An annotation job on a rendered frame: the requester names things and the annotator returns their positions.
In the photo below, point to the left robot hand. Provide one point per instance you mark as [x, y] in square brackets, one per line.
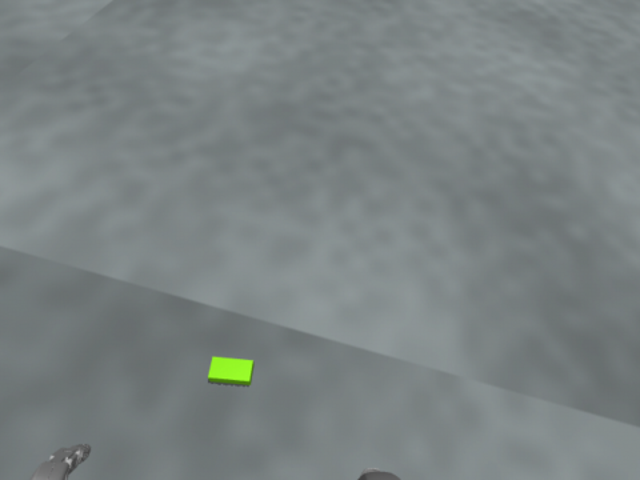
[62, 463]

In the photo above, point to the small box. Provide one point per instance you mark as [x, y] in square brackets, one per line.
[229, 370]

